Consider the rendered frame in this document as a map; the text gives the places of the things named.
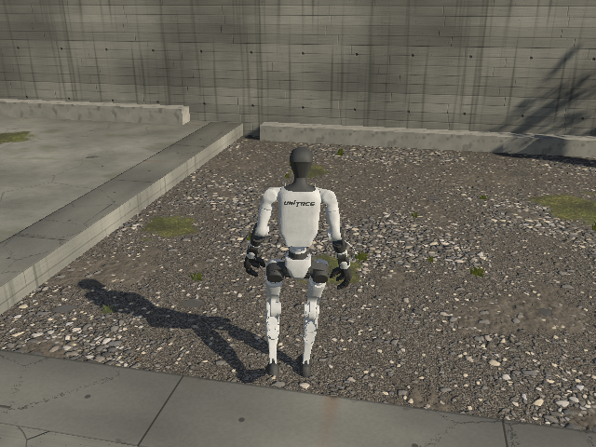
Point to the robot right forearm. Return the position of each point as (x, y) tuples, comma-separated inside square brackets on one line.
[(341, 252)]

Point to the left robot hand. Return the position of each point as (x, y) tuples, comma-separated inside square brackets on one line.
[(252, 262)]

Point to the humanoid robot head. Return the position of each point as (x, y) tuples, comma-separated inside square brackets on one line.
[(301, 160)]

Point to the robot left upper arm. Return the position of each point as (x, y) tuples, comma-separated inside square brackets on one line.
[(270, 196)]

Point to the right robot foot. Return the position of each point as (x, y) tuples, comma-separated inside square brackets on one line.
[(305, 370)]

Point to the right robot hand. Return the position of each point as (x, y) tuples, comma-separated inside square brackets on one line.
[(345, 274)]

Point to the robot right upper arm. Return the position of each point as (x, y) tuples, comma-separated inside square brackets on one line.
[(328, 197)]

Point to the robot left forearm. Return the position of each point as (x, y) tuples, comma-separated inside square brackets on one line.
[(254, 245)]

